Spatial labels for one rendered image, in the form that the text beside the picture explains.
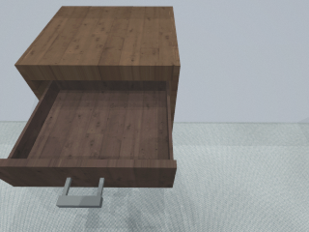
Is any cabinet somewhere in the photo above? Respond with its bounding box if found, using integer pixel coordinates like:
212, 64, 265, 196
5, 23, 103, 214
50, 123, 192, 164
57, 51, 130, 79
14, 6, 181, 132

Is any handle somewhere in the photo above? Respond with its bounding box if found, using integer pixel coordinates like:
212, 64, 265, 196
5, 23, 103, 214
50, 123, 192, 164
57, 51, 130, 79
56, 177, 105, 208

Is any drawer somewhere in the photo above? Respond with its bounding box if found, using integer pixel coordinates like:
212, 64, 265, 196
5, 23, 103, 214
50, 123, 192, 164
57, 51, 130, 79
0, 80, 177, 189

